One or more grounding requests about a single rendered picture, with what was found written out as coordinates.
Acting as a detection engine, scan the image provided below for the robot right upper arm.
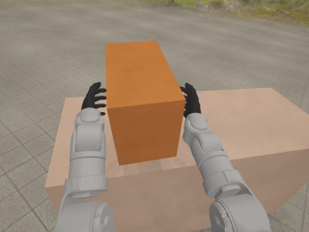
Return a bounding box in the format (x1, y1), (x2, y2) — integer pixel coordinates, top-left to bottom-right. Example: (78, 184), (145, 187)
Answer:
(209, 193), (271, 232)

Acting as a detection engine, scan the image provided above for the left robot forearm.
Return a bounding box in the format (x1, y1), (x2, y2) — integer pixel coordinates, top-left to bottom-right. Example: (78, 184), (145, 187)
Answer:
(54, 107), (108, 232)

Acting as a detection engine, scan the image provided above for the right robot hand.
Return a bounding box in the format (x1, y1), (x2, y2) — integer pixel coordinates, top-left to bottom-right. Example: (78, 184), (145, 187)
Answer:
(180, 82), (202, 118)

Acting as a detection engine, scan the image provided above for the pedestal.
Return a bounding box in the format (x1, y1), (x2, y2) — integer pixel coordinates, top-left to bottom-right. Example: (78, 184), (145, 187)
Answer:
(44, 87), (309, 232)

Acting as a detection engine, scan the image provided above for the carton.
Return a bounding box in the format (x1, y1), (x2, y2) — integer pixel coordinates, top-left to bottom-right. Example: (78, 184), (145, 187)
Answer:
(105, 41), (186, 165)

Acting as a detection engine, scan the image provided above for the left robot hand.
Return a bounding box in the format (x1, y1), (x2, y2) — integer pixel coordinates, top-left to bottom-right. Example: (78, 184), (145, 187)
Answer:
(81, 82), (106, 116)

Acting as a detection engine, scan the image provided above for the robot left upper arm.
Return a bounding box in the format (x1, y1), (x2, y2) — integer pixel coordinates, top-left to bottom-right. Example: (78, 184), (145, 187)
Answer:
(55, 201), (115, 232)

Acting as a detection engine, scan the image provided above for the right robot forearm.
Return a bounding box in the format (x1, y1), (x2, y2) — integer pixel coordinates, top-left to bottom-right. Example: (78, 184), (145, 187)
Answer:
(183, 112), (270, 228)

